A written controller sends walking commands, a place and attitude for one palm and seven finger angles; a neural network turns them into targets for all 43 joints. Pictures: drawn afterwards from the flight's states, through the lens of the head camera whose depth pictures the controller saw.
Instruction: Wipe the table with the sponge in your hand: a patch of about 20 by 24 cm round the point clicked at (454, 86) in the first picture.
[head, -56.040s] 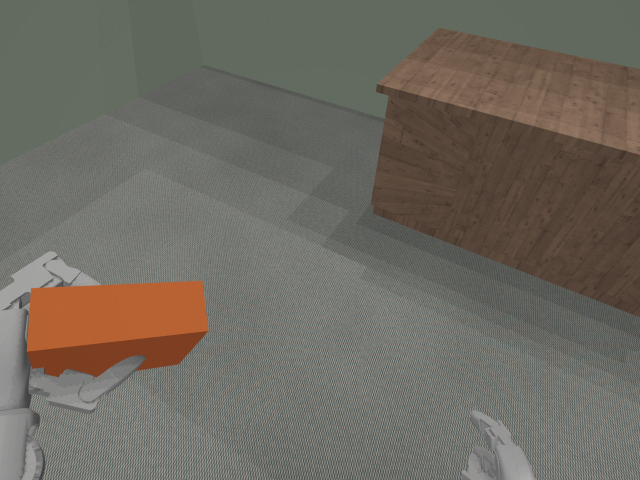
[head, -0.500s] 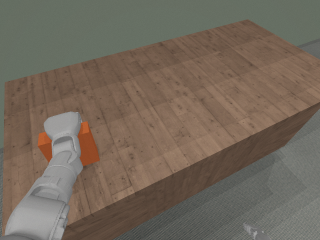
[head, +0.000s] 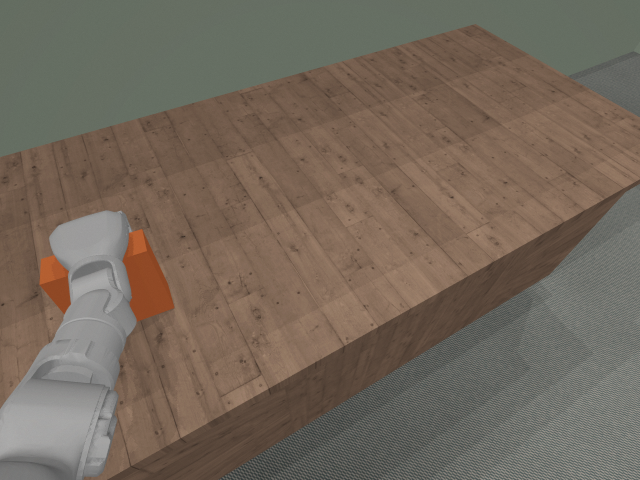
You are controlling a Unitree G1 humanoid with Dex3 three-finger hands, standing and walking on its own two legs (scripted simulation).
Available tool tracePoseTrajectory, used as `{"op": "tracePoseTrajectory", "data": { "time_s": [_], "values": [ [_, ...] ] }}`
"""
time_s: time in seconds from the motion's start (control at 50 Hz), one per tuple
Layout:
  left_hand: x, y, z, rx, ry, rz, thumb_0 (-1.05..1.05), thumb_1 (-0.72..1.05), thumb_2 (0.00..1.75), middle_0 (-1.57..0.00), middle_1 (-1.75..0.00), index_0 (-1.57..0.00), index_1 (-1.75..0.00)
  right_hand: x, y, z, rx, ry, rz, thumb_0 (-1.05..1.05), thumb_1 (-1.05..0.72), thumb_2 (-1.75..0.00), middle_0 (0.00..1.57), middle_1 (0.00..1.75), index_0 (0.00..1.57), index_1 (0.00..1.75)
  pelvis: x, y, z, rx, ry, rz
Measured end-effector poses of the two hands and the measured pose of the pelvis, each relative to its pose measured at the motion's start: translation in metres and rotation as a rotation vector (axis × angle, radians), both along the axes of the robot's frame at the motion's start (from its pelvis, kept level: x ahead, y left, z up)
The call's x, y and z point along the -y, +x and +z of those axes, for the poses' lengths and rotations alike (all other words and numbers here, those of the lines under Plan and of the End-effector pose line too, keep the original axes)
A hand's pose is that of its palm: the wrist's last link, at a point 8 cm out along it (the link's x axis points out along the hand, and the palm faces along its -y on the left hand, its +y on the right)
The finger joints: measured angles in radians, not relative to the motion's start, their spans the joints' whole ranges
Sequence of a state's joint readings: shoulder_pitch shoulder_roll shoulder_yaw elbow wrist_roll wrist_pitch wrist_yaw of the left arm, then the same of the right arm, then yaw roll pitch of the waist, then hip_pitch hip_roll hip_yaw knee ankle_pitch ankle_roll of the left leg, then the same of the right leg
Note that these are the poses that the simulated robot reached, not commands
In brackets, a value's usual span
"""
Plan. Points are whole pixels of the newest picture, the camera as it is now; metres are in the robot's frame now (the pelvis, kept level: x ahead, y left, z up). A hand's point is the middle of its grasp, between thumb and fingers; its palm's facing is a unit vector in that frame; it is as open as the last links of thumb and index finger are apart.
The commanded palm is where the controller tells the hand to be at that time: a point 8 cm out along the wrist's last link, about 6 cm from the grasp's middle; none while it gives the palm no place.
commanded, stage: slide back across to the first lane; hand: left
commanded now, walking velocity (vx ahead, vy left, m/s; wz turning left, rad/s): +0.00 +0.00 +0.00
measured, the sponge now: (119, 295) +0.38 +0.31 -0.04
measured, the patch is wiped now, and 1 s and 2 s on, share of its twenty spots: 1.00 1.00 1.00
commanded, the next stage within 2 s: wipe back along the first lane in 0.38 s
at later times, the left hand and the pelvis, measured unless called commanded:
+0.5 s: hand (61, 283) +0.37 +0.36 +0.01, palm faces -0.09 -0.04 -0.99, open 9.3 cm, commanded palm +0.34 +0.34 +0.06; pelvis +0.03 +0.02 +0.01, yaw +1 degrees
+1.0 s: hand (57, 312) +0.33 +0.35 +0.01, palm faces -0.05 -0.04 -1.00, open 9.3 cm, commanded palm +0.29 +0.32 +0.04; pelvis +0.02 +0.02 +0.01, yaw +1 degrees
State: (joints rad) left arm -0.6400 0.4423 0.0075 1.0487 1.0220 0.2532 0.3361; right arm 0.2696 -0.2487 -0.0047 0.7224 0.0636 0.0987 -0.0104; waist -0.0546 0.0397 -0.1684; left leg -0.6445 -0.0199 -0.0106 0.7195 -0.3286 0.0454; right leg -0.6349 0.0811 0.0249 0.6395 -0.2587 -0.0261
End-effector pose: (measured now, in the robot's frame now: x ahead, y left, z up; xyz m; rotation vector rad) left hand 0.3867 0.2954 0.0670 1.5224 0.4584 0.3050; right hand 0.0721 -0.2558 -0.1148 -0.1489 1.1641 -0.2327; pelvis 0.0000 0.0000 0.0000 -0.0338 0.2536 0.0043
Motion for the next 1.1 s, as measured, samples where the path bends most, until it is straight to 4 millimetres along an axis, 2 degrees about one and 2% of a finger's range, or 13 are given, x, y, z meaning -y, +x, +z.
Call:
{"op": "tracePoseTrajectory", "data": {
  "time_s": [0.12,0.34,0.46,0.58,0.86,1.1],
  "values": [
    [-0.014,-0.007,0.002,0.002,0.003,0.014,0.0,-0.51,1.17,-0.81,-1.43,-0.83,-1.46,-0.003,0.016,0.007,0.032,0.002,0.01,0.01,-0.91,-0.9,0.2,0.3,0.2,0.3,-0.004,0.008,0.004,0.02,-0.003,0.003],
    [-0.04,-0.02,0.002,-0.01,-0.005,0.018,-0.01,-0.49,1.16,-0.8,-1.44,-0.82,-1.47,-0.014,0.071,0.02,0.118,-0.006,0.075,0.01,-0.91,-0.9,0.2,0.3,0.2,0.3,-0.011,0.02,0.007,0.037,-0.009,0.018],
    [-0.049,-0.029,0.002,-0.003,-0.001,0.021,-0.01,-0.49,1.16,-0.8,-1.44,-0.81,-1.48,-0.021,0.091,0.023,0.142,0.001,0.102,0.01,-0.91,-0.9,0.2,0.3,0.2,0.3,-0.015,0.025,0.007,0.04,-0.012,0.024],
    [-0.054,-0.034,0.001,-0.007,0.004,0.026,-0.01,-0.48,1.15,-0.79,-1.44,-0.81,-1.48,-0.028,0.098,0.023,0.138,0.006,0.118,0.01,-0.9,-0.9,0.2,0.3,0.2,0.3,-0.017,0.027,0.007,0.044,-0.014,0.032],
    [-0.048,-0.058,-0.001,0.026,0.004,0.037,-0.02,-0.45,1.13,-0.76,-1.47,-0.78,-1.51,-0.036,0.099,0.023,0.15,0.024,0.119,0.01,-0.9,-0.9,0.2,0.3,0.2,0.3,-0.022,0.028,0.008,0.069,-0.014,0.028],
    [-0.036,-0.085,-0.001,0.04,0.003,0.043,-0.01,-0.44,1.13,-0.75,-1.49,-0.77,-1.53,-0.042,0.119,0.031,0.231,0.035,0.153,0.01,-0.9,-0.9,0.2,0.3,0.2,0.3,-0.02,0.022,0.008,0.098,-0.009,0.031]
  ]
}}
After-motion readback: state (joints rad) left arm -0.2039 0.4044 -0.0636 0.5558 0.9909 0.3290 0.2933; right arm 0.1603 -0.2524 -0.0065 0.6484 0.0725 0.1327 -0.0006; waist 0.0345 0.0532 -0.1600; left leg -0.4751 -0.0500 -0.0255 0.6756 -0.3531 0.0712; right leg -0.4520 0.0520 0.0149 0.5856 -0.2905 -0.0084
